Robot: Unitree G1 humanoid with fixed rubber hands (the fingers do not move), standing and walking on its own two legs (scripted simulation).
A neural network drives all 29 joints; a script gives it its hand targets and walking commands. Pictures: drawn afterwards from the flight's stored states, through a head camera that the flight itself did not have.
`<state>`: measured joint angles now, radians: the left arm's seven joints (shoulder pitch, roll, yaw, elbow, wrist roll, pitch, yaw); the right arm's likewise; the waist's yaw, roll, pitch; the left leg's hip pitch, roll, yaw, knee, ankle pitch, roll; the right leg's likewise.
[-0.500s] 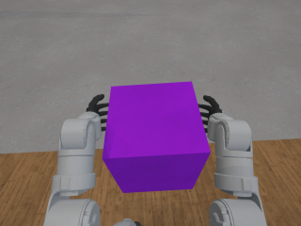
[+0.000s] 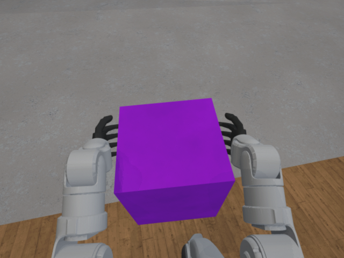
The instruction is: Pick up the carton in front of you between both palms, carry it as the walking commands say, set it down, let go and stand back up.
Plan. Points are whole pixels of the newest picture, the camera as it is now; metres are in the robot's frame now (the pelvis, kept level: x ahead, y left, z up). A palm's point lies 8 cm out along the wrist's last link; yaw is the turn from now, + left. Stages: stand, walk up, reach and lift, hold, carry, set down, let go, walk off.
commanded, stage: carry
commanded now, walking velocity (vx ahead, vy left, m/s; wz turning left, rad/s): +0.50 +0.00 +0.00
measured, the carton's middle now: (171, 166) +0.34 -0.03 +0.00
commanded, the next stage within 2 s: none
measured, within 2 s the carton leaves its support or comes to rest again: neither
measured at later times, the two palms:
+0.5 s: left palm (107, 73) +0.64 +0.14 +0.06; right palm (200, 68) +0.67 -0.15 +0.05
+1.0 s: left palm (120, 45) +0.95 +0.13 -0.03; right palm (189, 46) +0.93 -0.17 -0.02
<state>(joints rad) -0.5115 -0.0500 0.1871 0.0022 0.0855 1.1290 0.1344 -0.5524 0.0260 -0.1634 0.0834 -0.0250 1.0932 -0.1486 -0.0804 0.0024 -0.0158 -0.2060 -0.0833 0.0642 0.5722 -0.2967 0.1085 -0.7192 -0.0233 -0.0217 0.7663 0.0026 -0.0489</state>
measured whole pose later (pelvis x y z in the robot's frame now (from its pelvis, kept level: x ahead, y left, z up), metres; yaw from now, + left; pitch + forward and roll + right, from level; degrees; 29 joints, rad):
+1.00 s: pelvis +0.60 +0.01 -0.10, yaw +0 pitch +6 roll -1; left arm -0.55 -0.04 0.18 0.08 0.08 1.14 0.14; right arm -0.55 0.03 -0.18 0.11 -0.04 1.10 -0.16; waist -0.07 0.00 0.00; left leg -0.33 -0.06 0.09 0.56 -0.25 0.14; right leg -0.79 -0.06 0.01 1.08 -0.26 -0.01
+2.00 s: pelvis +1.17 +0.01 -0.09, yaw -1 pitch +5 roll -1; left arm -0.20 -0.14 0.10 -0.31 0.13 1.22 0.13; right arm -0.22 0.14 -0.13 -0.29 -0.11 1.16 -0.12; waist -0.01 -0.01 -0.09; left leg -0.12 0.03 0.15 0.28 -0.24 0.03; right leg -0.56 -0.07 -0.11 0.63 -0.20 0.03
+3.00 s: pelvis +1.56 -0.01 -0.11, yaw -1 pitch +4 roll +1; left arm -0.21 -0.14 0.11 -0.25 0.14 1.24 0.12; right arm -0.21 0.14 -0.11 -0.26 -0.14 1.19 -0.12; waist 0.00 0.00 -0.14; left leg -0.37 0.07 0.19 0.56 -0.23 0.01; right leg -0.12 -0.07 -0.14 0.51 -0.41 0.03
